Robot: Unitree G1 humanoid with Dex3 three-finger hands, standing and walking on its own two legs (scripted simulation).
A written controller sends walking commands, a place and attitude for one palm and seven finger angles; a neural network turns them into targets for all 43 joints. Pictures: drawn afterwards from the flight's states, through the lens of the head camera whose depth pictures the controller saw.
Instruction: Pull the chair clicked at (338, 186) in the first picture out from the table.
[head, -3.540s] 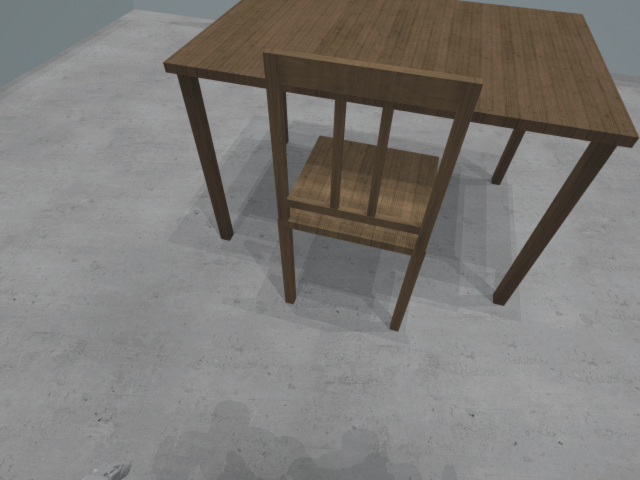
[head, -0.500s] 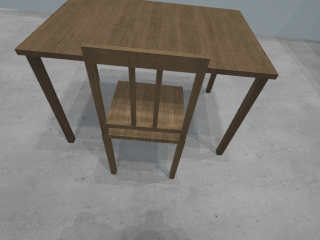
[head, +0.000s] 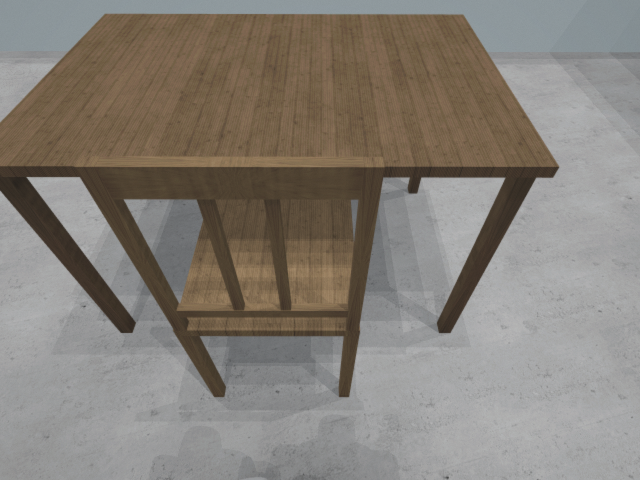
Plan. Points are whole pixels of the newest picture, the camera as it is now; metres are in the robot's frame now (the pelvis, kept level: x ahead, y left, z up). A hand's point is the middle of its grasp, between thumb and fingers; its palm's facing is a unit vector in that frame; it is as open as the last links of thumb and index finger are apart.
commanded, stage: come to a stop and stand still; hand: left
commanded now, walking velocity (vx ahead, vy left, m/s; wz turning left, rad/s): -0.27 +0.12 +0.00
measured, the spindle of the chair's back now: (225, 260) +0.48 +0.19 -0.08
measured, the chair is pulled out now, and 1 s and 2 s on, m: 0.00 0.00 0.00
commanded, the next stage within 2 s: look again from close up in 0.82 s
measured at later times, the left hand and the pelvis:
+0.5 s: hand out of the picture +0.01 +0.20 -0.18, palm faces +0.01 -0.97 -0.24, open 7.4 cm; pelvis -0.01 +0.01 -0.01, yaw -2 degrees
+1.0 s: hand out of the picture -0.03 +0.19 -0.18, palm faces +0.01 -0.98 -0.19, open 7.4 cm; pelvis -0.03 +0.01 -0.01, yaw +0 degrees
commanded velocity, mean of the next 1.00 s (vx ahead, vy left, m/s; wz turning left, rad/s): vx -0.04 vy -0.02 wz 0.00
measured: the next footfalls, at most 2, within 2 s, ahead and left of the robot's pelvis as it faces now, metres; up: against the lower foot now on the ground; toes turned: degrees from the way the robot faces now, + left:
left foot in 0.14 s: +0.10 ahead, +0.12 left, +0.00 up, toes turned +0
right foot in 0.48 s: -0.01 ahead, -0.11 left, +0.00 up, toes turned -3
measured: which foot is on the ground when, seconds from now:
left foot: up 0.00-0.12, down 0.14-1.00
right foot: down 0.00-0.18, up 0.20-0.46, down 0.48-1.00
